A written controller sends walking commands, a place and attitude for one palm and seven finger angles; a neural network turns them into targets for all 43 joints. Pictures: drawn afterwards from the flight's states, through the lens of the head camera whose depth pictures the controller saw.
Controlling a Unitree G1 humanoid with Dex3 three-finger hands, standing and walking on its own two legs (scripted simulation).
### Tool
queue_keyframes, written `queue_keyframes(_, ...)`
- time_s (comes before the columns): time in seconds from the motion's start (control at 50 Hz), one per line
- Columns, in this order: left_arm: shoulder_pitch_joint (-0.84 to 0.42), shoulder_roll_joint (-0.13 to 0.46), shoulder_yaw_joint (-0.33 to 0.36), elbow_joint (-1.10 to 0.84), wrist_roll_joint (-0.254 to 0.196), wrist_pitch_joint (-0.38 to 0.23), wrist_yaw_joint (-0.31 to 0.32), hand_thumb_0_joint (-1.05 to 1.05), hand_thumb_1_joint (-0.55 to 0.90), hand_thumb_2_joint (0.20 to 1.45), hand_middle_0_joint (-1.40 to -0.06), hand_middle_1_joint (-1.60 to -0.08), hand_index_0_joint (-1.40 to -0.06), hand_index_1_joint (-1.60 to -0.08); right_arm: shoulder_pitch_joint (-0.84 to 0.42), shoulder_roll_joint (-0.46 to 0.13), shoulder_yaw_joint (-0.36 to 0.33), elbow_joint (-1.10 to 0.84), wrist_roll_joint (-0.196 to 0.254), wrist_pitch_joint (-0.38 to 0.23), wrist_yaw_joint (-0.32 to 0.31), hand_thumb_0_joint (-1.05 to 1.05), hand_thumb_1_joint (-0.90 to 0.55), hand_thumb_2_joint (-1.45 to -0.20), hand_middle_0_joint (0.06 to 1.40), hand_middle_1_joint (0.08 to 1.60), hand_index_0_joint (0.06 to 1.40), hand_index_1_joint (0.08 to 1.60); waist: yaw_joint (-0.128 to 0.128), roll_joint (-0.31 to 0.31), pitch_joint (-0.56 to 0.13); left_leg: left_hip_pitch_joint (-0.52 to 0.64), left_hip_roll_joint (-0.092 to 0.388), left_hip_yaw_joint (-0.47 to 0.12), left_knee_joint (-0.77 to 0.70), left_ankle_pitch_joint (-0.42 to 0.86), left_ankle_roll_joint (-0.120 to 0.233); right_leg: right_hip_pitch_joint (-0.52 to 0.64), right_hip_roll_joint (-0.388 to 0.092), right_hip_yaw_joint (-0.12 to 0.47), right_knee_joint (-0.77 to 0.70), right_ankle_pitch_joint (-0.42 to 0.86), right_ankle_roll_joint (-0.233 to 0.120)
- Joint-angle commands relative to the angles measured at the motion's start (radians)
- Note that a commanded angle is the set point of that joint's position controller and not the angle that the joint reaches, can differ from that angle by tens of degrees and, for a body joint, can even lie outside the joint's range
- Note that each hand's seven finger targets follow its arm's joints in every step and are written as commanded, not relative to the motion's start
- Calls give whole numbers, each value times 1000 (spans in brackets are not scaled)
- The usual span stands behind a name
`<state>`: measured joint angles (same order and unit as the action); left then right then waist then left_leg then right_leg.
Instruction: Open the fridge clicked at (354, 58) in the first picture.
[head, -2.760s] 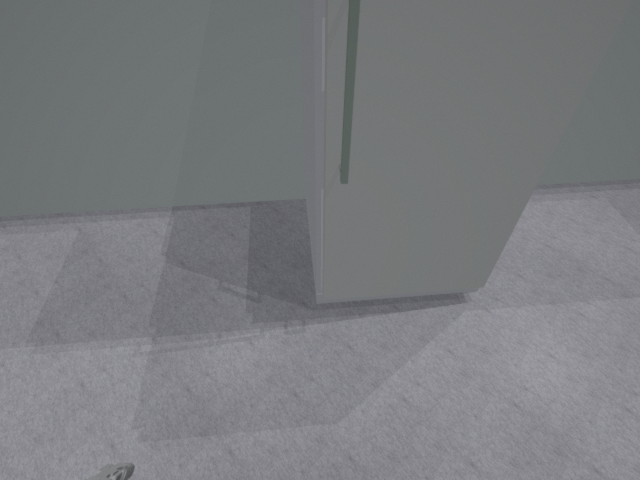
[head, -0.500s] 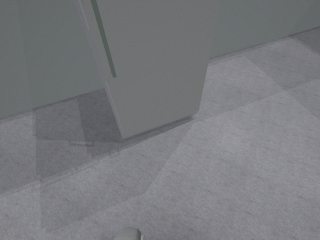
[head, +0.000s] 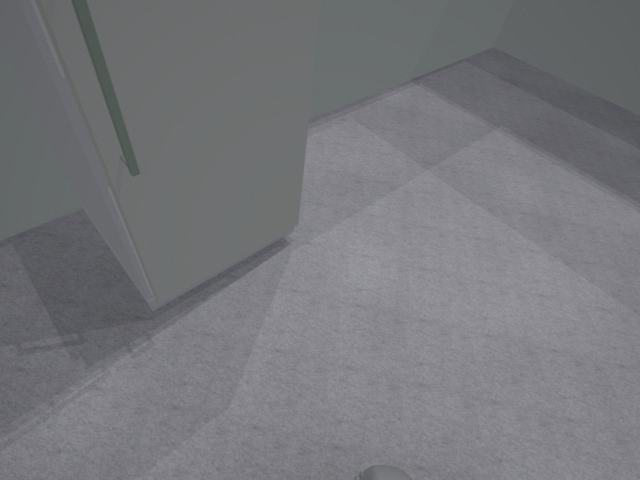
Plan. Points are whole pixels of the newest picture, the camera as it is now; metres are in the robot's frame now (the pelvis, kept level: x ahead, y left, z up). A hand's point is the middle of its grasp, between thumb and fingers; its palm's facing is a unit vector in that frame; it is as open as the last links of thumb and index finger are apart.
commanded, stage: walk to a spot facing it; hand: left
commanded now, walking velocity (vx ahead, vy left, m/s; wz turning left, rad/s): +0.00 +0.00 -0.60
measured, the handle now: (101, 81) +0.70 +0.46 +0.09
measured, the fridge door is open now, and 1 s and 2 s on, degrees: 0 0 0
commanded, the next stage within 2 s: turn to face it in 1.46 s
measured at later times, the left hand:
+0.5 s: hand out of the picture +0.14 +0.10 -0.15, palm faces -0.28 -0.93 -0.25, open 7.3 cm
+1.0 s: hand (252, 381) +0.30 +0.12 -0.19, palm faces -0.44 -0.88 -0.16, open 7.4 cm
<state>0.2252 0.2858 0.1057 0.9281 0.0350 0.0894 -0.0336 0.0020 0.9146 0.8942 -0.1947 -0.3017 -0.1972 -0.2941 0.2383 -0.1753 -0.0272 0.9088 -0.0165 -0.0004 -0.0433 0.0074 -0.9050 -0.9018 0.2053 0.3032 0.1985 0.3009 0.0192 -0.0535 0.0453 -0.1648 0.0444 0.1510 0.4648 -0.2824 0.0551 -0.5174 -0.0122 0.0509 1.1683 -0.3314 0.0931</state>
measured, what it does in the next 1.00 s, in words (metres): walks ahead, turning right: right foot, then left foot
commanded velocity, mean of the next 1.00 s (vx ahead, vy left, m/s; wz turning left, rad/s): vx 0.23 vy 0.00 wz -0.54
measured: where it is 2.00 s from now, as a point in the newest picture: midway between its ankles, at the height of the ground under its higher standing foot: (346, 455)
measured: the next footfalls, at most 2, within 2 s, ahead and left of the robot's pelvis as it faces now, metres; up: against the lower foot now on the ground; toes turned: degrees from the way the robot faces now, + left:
right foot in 0.30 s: -0.01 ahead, -0.15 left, +0.00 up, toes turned -18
left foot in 0.82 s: +0.32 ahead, -0.03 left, +0.00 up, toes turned -21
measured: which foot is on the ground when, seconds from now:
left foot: down 0.00-0.30, up 0.32-0.80, down 0.82-1.00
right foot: up 0.00-0.28, down 0.30-0.82, up 0.84-1.00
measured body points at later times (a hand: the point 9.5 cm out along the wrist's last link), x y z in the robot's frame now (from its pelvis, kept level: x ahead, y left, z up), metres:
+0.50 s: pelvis +0.01 -0.07 +0.00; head +0.01 -0.09 +0.45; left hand +0.15 +0.15 -0.13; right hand -0.04 -0.33 -0.16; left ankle +0.07 +0.08 -0.66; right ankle -0.05 -0.14 -0.74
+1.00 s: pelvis +0.21 -0.06 -0.01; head +0.23 -0.03 +0.44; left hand +0.32 +0.17 -0.18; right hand +0.18 -0.30 -0.13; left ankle +0.28 -0.01 -0.74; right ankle +0.10 -0.16 -0.63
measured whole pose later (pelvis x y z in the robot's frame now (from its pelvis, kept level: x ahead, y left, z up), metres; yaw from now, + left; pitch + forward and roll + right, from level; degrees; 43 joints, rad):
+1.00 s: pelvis +0.21 -0.06 -0.01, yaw -34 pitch -3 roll -2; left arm 0.36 0.22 0.10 1.04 0.03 0.02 -0.02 0.01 0.91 0.89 -0.20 -0.30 -0.20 -0.29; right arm 0.19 -0.14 -0.02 0.93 -0.02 -0.07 -0.02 0.00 -0.91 -0.90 0.20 0.30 0.20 0.30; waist 0.05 -0.05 0.05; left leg -0.23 0.08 0.22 0.54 -0.26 0.06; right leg -0.47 -0.03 -0.02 1.26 -0.31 0.00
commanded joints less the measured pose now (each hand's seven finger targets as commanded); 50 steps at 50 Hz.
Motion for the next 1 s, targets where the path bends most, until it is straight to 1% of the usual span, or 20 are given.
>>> queue_keyframes(0.0,-89,26,-3,-96,-11,-18,-3,0,900,900,-200,-300,-200,-300,72,-197,-55,-33,-3,-26,-8,0,-900,-900,200,300,200,300,-48,184,3,115,280,-191,-163,361,93,-106,-37,-36,-86,-32,6)
queue_keyframes(0.18,-134,-7,-15,-106,-12,-35,-1,0,900,900,-200,-300,-200,-300,83,-227,-81,11,-12,-17,8,0,-900,-900,200,300,200,300,-66,238,-75,102,343,-72,-67,437,86,105,-35,-125,-399,-107,-45)
queue_keyframes(0.24,-67,6,-13,-88,-9,-50,0,0,900,900,-200,-300,-200,-300,89,-226,-77,22,-13,-12,18,0,-900,-900,200,300,200,300,-27,175,-132,14,330,-14,37,149,12,314,-3,-167,-652,-12,-80)
queue_keyframes(0.26,15,56,-2,-61,-5,-62,5,0,900,900,-200,-300,-200,-300,87,-203,-69,17,-4,-10,26,0,-900,-900,200,300,200,300,18,57,-170,-137,293,62,202,5,-49,521,-66,-89,-782,30,-113)
queue_keyframes(0.28,104,183,19,-37,1,-77,20,0,900,900,-200,-300,-200,-300,65,-119,-45,-30,2,-4,35,0,-900,-900,200,300,200,300,65,-296,-176,-464,144,121,483,-358,-118,708,-323,307,-890,-24,-212)
queue_keyframes(0.3,174,220,28,-22,-21,-70,37,0,900,900,-200,-300,-200,-300,-67,-149,-40,-85,-11,4,37,0,-900,-900,200,300,200,300,116,-269,-130,-593,83,-15,635,-392,-124,648,-399,475,-934,42,-288)
queue_keyframes(0.32,152,190,27,-21,-22,-73,48,0,900,900,-200,-300,-200,-300,-87,-173,-50,-89,-10,6,40,0,-900,-900,200,300,200,300,92,-154,-84,-613,115,-81,686,-286,-112,600,-383,410,-950,-85,-307)
queue_keyframes(0.34,112,169,25,-29,-22,-80,49,0,900,900,-200,-300,-200,-300,-131,-163,-52,-85,-9,6,47,0,-900,-900,200,300,200,300,88,-164,-5,-618,123,-95,716,-207,-110,516,-333,412,-978,-154,-291)
queue_keyframes(0.42,46,86,-9,-35,-19,-127,38,0,900,900,-200,-300,-200,-300,-22,-144,-63,-23,-21,-6,60,0,-900,-900,200,300,200,300,-18,-52,54,-516,112,-104,657,15,-139,395,-206,199,-963,96,-240)
queue_keyframes(0.44,69,81,-11,-31,-19,-135,36,0,900,900,-200,-300,-200,-300,-17,-138,-63,-20,-21,-6,61,0,-900,-900,200,300,200,300,-15,-59,53,-503,109,-95,640,35,-146,387,-190,177,-958,157,-236)
queue_keyframes(0.68,246,62,-20,52,-5,-158,54,0,900,900,-200,-300,-200,-300,-265,-95,-45,-126,-7,-39,70,0,-900,-900,200,300,200,300,50,-81,67,-510,58,-89,337,51,-122,513,-197,265,-906,401,-270)
queue_keyframes(0.72,243,71,-17,60,-3,-154,59,0,900,900,-200,-300,-200,-300,-250,-95,-42,-127,-2,-51,67,0,-900,-900,200,300,200,300,42,-89,35,-384,30,-75,216,-9,-101,512,-196,271,-842,508,-258)
queue_keyframes(0.76,192,87,-9,53,-11,-157,56,0,900,900,-200,-300,-200,-300,-63,-122,-48,-67,-3,-65,48,0,-900,-900,200,300,200,300,-54,-66,-49,-69,-26,-41,48,71,-80,414,-129,206,-657,686,-218)
queue_keyframes(0.78,181,69,-4,54,-20,-160,52,0,900,900,-200,-300,-200,-300,115,-180,-62,-10,-6,-70,30,0,-900,-900,200,300,200,300,-127,-8,-153,208,32,-85,2,143,-70,302,-72,171,-458,593,-184)
queue_keyframes(0.8,233,1,-6,39,-37,-154,38,0,900,900,-200,-300,-200,-300,247,-313,-92,25,-18,-78,19,0,-900,-900,200,300,200,300,-149,278,-294,469,353,-441,-13,175,9,55,66,34,-140,93,-125)
queue_keyframes(0.82,231,-15,-19,27,-35,-154,32,0,900,900,-200,-300,-200,-300,288,-344,-87,33,-5,-66,17,0,-900,-900,200,300,200,300,-140,369,-309,471,493,-615,-115,188,69,-65,68,29,83,-224,-114)
queue_keyframes(0.84,206,8,-8,30,-27,-145,33,0,900,900,-200,-300,-200,-300,193,-289,-73,9,-6,-58,21,0,-900,-900,200,300,200,300,-109,261,-200,282,502,-591,-192,-23,100,-72,7,36,169,-209,-120)
queue_keyframes(0.88,124,-13,-2,38,-8,-127,12,0,900,900,-200,-300,-200,-300,49,-164,-43,-12,-4,-73,18,0,-900,-900,200,300,200,300,-56,193,19,5,386,-403,-263,-86,21,-87,-61,5,179,-28,-103)
queue_keyframes(0.92,162,-44,-3,51,-2,-99,-3,0,900,900,-200,-300,-200,-300,6,-101,-26,1,-1,-82,15,0,-900,-900,200,300,200,300,4,190,70,-124,313,-210,-264,36,-30,-19,-83,-30,134,49,-90)
queue_keyframes(0.98,203,-72,2,56,-5,-64,2,0,900,900,-200,-300,-200,-300,25,-88,-25,17,4,-86,8,0,-900,-900,200,300,200,300,33,201,37,-121,279,-60,-239,250,-28,-33,-75,-43,135,120,-67)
